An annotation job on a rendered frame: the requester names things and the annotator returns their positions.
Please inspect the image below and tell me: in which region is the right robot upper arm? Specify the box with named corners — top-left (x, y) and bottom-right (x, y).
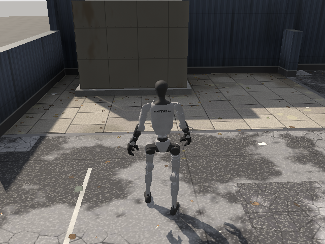
top-left (172, 102), bottom-right (187, 129)

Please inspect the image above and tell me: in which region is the right robot hand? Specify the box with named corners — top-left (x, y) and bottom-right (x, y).
top-left (180, 136), bottom-right (191, 146)

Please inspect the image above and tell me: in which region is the robot left forearm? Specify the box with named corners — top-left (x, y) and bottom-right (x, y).
top-left (129, 124), bottom-right (141, 145)

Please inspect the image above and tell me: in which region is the left robot hand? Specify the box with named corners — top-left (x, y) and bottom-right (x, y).
top-left (127, 143), bottom-right (139, 156)

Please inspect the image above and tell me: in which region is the robot right forearm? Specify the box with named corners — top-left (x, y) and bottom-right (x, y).
top-left (182, 121), bottom-right (190, 138)

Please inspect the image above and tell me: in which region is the humanoid robot head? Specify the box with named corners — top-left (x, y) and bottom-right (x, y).
top-left (154, 80), bottom-right (170, 105)

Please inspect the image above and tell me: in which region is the left robot upper arm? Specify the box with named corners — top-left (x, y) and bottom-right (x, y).
top-left (137, 103), bottom-right (151, 132)

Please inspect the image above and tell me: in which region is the robot left foot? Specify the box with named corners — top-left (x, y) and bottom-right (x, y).
top-left (144, 191), bottom-right (151, 203)

